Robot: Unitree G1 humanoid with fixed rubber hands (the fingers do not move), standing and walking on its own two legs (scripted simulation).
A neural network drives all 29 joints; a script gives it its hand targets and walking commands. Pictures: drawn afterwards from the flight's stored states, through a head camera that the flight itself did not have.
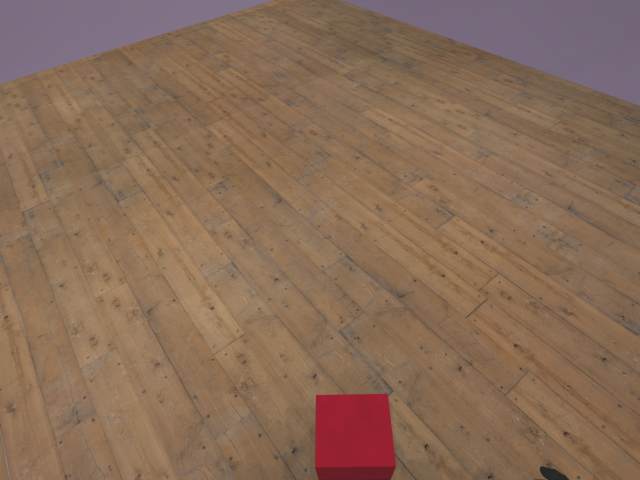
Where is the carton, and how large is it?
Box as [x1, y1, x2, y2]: [315, 394, 395, 479]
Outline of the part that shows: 316,395 315,467 318,478 390,479 395,467 387,394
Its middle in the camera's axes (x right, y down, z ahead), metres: +0.09 +0.52 +1.03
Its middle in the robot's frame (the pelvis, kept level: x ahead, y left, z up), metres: +0.36 -0.03 -0.65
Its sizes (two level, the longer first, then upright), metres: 0.190 0.169 0.172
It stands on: the floor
